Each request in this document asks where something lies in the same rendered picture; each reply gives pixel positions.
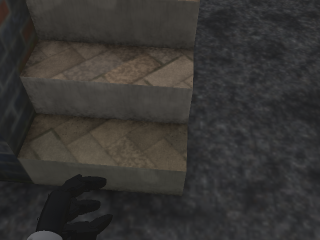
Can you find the stairs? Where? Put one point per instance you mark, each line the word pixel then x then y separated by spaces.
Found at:
pixel 111 82

